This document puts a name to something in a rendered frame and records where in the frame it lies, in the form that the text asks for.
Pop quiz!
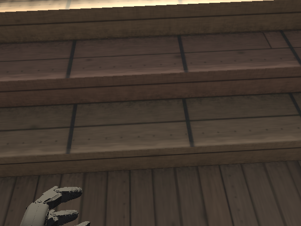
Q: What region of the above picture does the robot left hand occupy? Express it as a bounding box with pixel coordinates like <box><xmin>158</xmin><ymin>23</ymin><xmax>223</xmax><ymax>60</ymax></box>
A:
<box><xmin>20</xmin><ymin>186</ymin><xmax>90</xmax><ymax>226</ymax></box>

